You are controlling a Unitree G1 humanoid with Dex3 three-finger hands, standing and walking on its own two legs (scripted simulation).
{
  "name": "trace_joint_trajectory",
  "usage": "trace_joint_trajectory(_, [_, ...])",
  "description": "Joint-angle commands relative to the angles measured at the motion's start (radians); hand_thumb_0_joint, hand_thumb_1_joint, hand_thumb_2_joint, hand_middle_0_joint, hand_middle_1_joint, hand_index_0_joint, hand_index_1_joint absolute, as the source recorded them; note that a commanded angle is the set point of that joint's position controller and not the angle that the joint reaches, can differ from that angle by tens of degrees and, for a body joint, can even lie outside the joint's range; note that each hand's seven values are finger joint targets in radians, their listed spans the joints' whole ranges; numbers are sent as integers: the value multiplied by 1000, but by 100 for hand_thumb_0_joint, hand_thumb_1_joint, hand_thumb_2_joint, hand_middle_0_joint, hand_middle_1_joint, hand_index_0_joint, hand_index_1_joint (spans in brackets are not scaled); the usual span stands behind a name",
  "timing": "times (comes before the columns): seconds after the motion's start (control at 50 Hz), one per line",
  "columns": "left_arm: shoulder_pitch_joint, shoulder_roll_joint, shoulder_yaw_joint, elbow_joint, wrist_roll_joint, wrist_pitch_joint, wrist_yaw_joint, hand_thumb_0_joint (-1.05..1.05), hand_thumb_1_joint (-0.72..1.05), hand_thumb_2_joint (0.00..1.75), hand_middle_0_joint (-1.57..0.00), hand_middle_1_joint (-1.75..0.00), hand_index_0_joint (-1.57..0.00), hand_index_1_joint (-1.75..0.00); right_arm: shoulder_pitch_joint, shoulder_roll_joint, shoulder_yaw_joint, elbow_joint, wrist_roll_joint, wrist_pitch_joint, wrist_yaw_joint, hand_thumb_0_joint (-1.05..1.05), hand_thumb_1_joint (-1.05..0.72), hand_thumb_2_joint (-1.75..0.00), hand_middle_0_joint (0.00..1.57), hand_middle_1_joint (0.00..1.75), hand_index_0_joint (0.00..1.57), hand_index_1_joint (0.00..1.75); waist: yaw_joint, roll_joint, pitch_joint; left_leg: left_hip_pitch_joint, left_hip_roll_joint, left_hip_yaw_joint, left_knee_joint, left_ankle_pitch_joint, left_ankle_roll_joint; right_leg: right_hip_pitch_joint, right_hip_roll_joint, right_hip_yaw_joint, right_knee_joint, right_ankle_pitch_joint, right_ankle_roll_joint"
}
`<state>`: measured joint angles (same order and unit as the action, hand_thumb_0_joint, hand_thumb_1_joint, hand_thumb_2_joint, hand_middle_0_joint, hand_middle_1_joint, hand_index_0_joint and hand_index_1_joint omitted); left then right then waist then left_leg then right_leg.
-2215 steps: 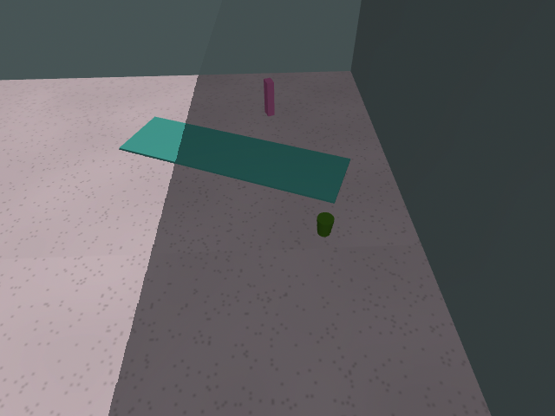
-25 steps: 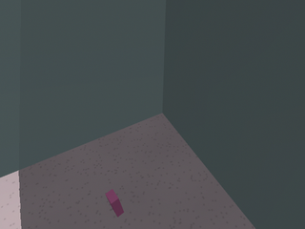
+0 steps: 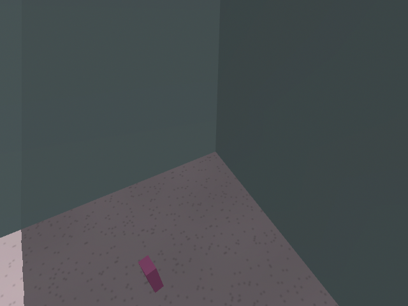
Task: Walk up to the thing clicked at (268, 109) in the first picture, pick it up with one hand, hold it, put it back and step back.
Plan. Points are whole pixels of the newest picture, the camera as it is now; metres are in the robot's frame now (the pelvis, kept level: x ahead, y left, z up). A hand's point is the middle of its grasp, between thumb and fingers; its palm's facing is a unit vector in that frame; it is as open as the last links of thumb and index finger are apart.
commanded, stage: stand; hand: left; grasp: from the side
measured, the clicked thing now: (151, 274) +0.42 +0.26 -0.68
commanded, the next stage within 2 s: step back in 0.16 s
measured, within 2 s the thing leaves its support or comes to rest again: neither
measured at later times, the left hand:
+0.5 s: hand out of the picture +0.06 +0.28 -0.17, palm faces -0.05 -0.91 -0.40, open 7.4 cm
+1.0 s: hand out of the picture -0.07 +0.25 -0.16, palm faces +0.01 -0.91 -0.42, open 7.4 cm
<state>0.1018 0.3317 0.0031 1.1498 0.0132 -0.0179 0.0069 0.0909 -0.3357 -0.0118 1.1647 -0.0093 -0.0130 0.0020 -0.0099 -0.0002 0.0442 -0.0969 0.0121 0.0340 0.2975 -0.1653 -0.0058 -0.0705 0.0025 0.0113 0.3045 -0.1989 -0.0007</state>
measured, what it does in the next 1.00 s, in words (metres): walks backwards: right foot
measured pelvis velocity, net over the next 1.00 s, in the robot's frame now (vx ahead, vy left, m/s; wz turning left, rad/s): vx -0.18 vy -0.02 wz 0.02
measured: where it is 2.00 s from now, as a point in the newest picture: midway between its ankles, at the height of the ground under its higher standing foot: outside the picture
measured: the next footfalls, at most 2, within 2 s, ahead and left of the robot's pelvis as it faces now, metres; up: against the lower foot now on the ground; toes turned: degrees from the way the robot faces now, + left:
right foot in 0.68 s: -0.09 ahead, -0.15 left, +0.00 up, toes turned +0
left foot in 1.04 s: -0.18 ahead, +0.09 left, +0.00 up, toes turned -1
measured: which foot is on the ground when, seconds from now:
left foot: down 0.00-0.70, up 0.72-1.00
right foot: down 0.00-0.44, up 0.46-0.66, down 0.68-1.00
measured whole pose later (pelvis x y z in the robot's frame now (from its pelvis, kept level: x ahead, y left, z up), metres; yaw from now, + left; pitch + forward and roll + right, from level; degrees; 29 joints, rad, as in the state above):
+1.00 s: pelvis -0.18 -0.02 -0.03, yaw +1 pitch -1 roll +0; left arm 0.15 0.36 0.07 0.81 0.03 0.02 0.03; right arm 0.17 -0.42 -0.05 0.92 0.00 0.06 -0.02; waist 0.01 0.03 0.18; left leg -0.33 -0.07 -0.09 0.89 -0.50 -0.01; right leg -0.35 -0.01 -0.02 0.63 -0.27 0.00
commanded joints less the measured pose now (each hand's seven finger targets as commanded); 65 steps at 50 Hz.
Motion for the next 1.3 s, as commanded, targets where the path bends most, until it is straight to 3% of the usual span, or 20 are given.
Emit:
trace_joint_trajectory(0.0, [-31, 206, 35, -52, -3, -21, 16, 0, 90, 90, -20, -30, -20, -30, -41, -198, -32, -54, -2, -16, -17, 0, -90, -90, 20, 30, 20, 30, 4, -2, -73, 54, 125, -100, -18, 210, 19, -29, -133, 90, -42, 253, -13])
trace_joint_trajectory(0.12, [-37, 214, 39, -58, -3, -19, 17, 0, 90, 90, -20, -30, -20, -30, -37, -201, -34, -59, -4, -14, -16, 0, -90, -90, 20, 30, 20, 30, 1, 2, -65, 31, 123, -100, -35, 125, 22, -29, -130, 92, -54, 172, -14])
trace_joint_trajectory(0.14, [-19, 287, 77, -98, -21, -6, 15, 0, 90, 90, -20, -30, -20, -30, -73, -259, -56, -93, 1, 1, -12, 0, -90, -90, 20, 30, 20, 30, 5, -10, 38, -32, 108, -116, 77, 281, 44, -118, -114, 111, 39, 378, -22])
trace_joint_trajectory(0.32, [-26, 289, 92, -246, -13, 24, 13, 0, 90, 90, -20, -30, -20, -30, -19, -246, -80, -199, 12, 35, -6, 0, -90, -90, 20, 30, 20, 30, -7, -35, -159, -40, 66, -83, 281, 210, 76, -152, -161, 167, 179, 337, -127])
trace_joint_trajectory(0.38, [-32, 261, 87, -274, -12, 41, 9, 0, 90, 90, -20, -30, -20, -30, -6, -281, -98, -223, 6, 38, -4, 0, -90, -90, 20, 30, 20, 30, -21, 36, -147, -71, 156, -185, 194, 211, 152, -225, -62, 99, 344, 123, -93])
trace_joint_trajectory(0.42, [-3, 233, 88, -282, -4, 57, 9, 0, 90, 90, -20, -30, -20, -30, -11, -337, -115, -254, -8, 31, -3, 0, -90, -90, 20, 30, 20, 30, -29, 205, -135, -92, 350, -374, 31, 324, 276, -279, 77, 18, 668, -356, -34])
trace_joint_trajectory(0.46, [39, 236, 95, -282, -1, 67, 10, 0, 90, 90, -20, -30, -20, -30, -11, -342, -123, -283, -18, 25, -12, 0, -90, -90, 20, 30, 20, 30, -15, 177, -113, -150, 411, -406, 16, 303, 329, -312, 50, 122, 876, -412, -33])
trace_joint_trajectory(0.52, [102, 234, 104, -275, -15, 67, 2, 0, 90, 90, -20, -30, -20, -30, -97, -298, -107, -330, -25, 22, -21, 0, -90, -90, 20, 30, 20, 30, 40, 144, -103, -172, 289, -216, 122, 313, 255, -306, 36, 117, 862, -343, -35])
trace_joint_trajectory(0.6, [129, 215, 117, -293, -3, 49, -1, 0, 90, 90, -20, -30, -20, -30, -58, -300, -105, -333, -23, 33, -22, 0, -90, -90, 20, 30, 20, 30, 38, 168, -105, -80, 253, -197, 216, 274, 195, -259, -23, 76, 415, -291, -4])
trace_joint_trajectory(0.66, [189, 263, 138, -256, 20, 23, 17, 0, 90, 90, -20, -30, -20, -30, -52, -256, -84, -326, 2, 53, -14, 0, -90, -90, 20, 30, 20, 30, 42, 3, -82, -255, 121, -114, 415, 33, 93, -63, -33, 128, 48, 82, 5])
trace_joint_trajectory(0.68, [157, 356, 159, -285, 31, 19, 17, 0, 90, 90, -20, -30, -20, -30, -20, -200, -68, -341, 9, 53, -14, 0, -90, -90, 20, 30, 20, 30, 22, -252, -63, -457, -40, -57, 555, -303, 27, -38, -209, 419, 33, 162, -69])
trace_joint_trajectory(0.72, [19, 437, 166, -368, 46, 21, 20, 0, 90, 90, -20, -30, -20, -30, -23, -246, -93, -329, -5, 66, -32, 0, -90, -90, 20, 30, 20, 30, 45, -292, -10, -343, -89, -191, 861, -452, 3, -379, -399, 570, -17, 92, -292])
trace_joint_trajectory(0.78, [-73, 305, 148, -393, 24, 15, 23, 0, 90, 90, -20, -30, -20, -30, 44, -276, -98, -288, 15, 61, -20, 0, -90, -90, 20, 30, 20, 30, -25, -133, 13, -350, -139, -218, 957, -283, 5, -295, -204, 236, 80, 260, -180])
trace_joint_trajectory(0.88, [88, 258, 141, -395, 17, 20, 36, 0, 90, 90, -20, -30, -20, -30, 18, -241, -72, -333, 10, 44, -38, 0, -90, -90, 20, 30, 20, 30, 63, -99, -67, -479, -104, -181, 749, -346, -18, 65, -241, 249, 191, 445, -213])
trace_joint_trajectory(0.96, [89, 272, 140, -406, 8, 35, 42, 0, 90, 90, -20, -30, -20, -30, 72, -221, -78, -343, -4, 32, -34, 0, -90, -90, 20, 30, 20, 30, 52, -165, -134, -346, -18, -128, 354, -324, 13, 142, -267, 233, 299, 583, -201])
trace_joint_trajectory(1.02, [52, 271, 120, -433, -7, 55, 29, 0, 90, 90, -20, -30, -20, -30, 142, -235, -102, -314, -22, 22, -25, 0, -90, -90, 20, 30, 20, 30, 12, -109, -142, -64, 7, -120, 68, 140, 31, -89, -156, 134, 402, 371, -98])
trace_joint_trajectory(1.06, [23, 226, 112, -450, -13, 56, 34, 0, 90, 90, -20, -30, -20, -30, 70, -377, -130, -350, -33, 28, -11, 0, -90, -90, 20, 30, 20, 30, 3, 256, -123, 13, 298, -474, 84, 422, 212, -406, 95, 19, 668, -401, -13])
trace_joint_trajectory(1.08, [-36, 245, 128, -444, 2, 56, 49, 0, 90, 90, -20, -30, -20, -30, 92, -408, -140, -354, -36, 29, -13, 0, -90, -90, 20, 30, 20, 30, -61, 289, -103, -129, 379, -578, 55, 373, 314, -352, 86, 134, 840, -493, -3])
trace_joint_trajectory(1.16, [83, 240, 122, -383, -19, 61, 36, 0, 90, 90, -20, -30, -20, -30, -36, -272, -98, -384, -28, 28, -27, 0, -90, -90, 20, 30, 20, 30, 47, 138, -24, -124, 184, -241, 110, 396, 187, -428, 128, 189, 1013, -296, -18])
trace_joint_trajectory(1.28, [62, 215, 115, -402, -2, 34, 33, 0, 90, 90, -20, -30, -20, -30, 61, -263, -104, -383, -11, 31, -28, 0, -90, -90, 20, 30, 20, 30, -25, 152, -71, 99, 235, -250, 199, 483, 261, -413, 53, 114, 666, -325, 42])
